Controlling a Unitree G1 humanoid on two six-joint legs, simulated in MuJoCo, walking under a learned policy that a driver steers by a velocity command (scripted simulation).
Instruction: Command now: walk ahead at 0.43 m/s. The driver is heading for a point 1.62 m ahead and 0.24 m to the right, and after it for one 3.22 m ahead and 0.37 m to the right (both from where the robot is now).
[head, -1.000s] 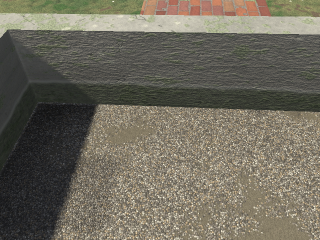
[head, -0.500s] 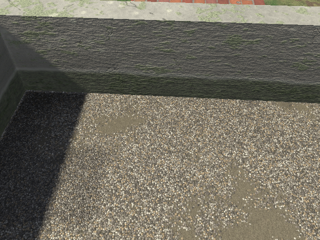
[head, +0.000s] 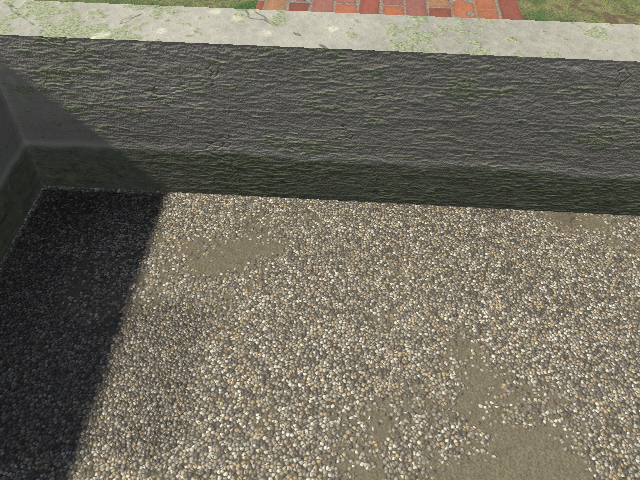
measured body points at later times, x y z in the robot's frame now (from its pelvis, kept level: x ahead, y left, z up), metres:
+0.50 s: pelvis +0.00 +0.01 +0.00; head +0.00 +0.01 +0.45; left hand +0.23 +0.20 -0.06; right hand +0.20 -0.20 -0.06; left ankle -0.02 +0.13 -0.75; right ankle -0.01 -0.13 -0.75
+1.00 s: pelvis +0.00 +0.01 +0.00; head +0.00 +0.01 +0.45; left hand +0.22 +0.20 -0.06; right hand +0.20 -0.20 -0.06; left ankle -0.02 +0.13 -0.75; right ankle -0.01 -0.13 -0.75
